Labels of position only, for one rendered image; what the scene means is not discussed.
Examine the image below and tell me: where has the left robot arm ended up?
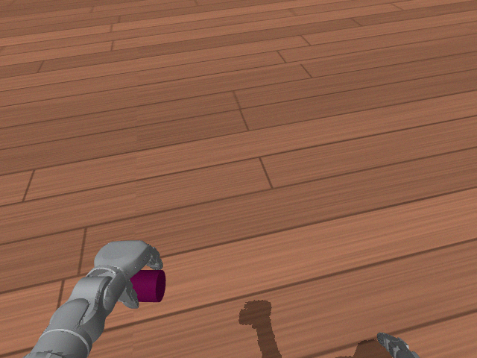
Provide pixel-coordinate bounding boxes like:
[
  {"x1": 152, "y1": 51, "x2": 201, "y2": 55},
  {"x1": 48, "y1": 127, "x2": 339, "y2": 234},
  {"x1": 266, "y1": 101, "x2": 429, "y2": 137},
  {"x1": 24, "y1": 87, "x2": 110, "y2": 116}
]
[{"x1": 23, "y1": 265, "x2": 126, "y2": 358}]

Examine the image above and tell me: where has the right robot hand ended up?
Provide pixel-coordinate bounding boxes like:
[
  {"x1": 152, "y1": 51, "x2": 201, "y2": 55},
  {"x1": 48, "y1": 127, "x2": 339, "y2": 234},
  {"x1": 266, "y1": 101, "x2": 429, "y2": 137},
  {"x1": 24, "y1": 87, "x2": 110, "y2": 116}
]
[{"x1": 377, "y1": 333, "x2": 420, "y2": 358}]

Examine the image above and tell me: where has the can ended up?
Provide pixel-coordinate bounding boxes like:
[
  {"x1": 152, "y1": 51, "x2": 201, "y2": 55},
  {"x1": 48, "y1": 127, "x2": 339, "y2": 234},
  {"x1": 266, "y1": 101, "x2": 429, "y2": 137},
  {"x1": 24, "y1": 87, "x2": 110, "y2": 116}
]
[{"x1": 130, "y1": 270, "x2": 165, "y2": 302}]

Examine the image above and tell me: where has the left robot hand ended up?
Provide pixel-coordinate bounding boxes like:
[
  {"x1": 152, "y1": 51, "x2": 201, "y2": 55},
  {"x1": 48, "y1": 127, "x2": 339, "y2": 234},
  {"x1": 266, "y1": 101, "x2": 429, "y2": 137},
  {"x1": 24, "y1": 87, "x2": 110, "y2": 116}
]
[{"x1": 94, "y1": 240, "x2": 163, "y2": 309}]

